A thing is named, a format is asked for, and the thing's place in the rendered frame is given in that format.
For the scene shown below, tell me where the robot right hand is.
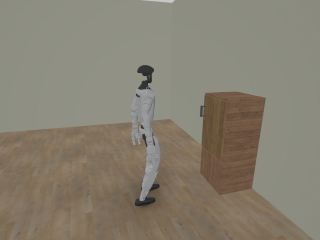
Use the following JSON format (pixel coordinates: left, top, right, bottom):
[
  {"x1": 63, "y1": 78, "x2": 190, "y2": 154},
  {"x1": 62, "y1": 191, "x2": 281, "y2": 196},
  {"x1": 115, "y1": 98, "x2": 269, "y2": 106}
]
[{"x1": 146, "y1": 144, "x2": 158, "y2": 164}]

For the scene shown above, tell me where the robot left forearm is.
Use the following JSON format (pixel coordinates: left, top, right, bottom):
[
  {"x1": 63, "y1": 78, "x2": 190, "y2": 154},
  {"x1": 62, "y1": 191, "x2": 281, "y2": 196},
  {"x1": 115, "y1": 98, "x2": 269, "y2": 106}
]
[{"x1": 131, "y1": 110, "x2": 139, "y2": 131}]

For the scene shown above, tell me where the cupboard door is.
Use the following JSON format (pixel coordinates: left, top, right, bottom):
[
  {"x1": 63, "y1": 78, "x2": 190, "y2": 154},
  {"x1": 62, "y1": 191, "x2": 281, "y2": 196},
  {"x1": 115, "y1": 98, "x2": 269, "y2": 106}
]
[{"x1": 201, "y1": 95, "x2": 228, "y2": 161}]

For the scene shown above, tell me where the right robot shin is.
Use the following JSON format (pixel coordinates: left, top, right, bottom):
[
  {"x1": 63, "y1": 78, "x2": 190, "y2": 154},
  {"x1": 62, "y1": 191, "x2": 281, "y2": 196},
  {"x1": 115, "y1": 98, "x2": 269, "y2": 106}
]
[{"x1": 140, "y1": 169, "x2": 158, "y2": 201}]

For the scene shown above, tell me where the robot right forearm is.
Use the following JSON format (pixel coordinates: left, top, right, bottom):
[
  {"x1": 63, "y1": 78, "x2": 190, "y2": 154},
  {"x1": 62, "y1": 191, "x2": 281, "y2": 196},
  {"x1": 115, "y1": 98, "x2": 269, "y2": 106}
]
[{"x1": 142, "y1": 114, "x2": 154, "y2": 145}]

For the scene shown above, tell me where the robot right upper arm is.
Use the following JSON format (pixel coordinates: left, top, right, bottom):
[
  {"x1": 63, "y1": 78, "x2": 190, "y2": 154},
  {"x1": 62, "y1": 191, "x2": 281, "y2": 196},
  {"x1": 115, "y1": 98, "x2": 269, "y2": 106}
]
[{"x1": 141, "y1": 89, "x2": 155, "y2": 121}]

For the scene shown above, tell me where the robot left upper arm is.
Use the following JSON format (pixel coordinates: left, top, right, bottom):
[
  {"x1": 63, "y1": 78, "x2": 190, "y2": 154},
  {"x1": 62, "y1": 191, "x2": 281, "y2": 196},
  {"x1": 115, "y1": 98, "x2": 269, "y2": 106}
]
[{"x1": 131, "y1": 87, "x2": 138, "y2": 113}]

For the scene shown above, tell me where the right robot foot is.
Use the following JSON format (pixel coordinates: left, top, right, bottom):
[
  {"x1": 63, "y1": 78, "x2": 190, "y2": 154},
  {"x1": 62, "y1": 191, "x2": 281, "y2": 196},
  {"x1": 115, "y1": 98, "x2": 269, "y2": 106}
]
[{"x1": 135, "y1": 197, "x2": 156, "y2": 206}]

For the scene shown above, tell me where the robot left hand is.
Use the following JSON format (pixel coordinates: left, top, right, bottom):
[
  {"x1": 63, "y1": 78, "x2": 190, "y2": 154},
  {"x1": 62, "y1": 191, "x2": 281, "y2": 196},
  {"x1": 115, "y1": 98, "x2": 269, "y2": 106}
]
[{"x1": 131, "y1": 130, "x2": 141, "y2": 146}]

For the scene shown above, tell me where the handle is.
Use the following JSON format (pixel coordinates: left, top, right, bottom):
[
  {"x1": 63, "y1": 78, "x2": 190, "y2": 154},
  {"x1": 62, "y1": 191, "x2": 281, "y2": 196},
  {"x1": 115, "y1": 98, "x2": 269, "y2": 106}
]
[{"x1": 200, "y1": 105, "x2": 206, "y2": 117}]

